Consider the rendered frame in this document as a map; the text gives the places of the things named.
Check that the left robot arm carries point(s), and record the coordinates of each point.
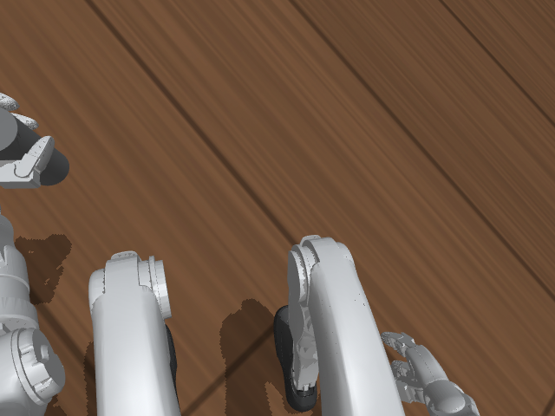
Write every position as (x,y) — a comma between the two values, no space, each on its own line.
(30,372)

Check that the can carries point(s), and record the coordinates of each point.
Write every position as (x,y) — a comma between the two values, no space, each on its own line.
(16,139)

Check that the left robot foot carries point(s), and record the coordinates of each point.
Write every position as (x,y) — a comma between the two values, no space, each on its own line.
(173,361)

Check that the left robot hand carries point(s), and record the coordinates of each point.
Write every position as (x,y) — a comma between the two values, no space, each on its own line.
(25,173)

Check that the right robot foot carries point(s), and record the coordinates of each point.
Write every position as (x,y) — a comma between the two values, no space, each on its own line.
(299,400)

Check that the right robot hand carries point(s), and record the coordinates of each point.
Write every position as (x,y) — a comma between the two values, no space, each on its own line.
(421,368)

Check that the right robot arm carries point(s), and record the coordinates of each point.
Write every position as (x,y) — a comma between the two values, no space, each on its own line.
(445,398)

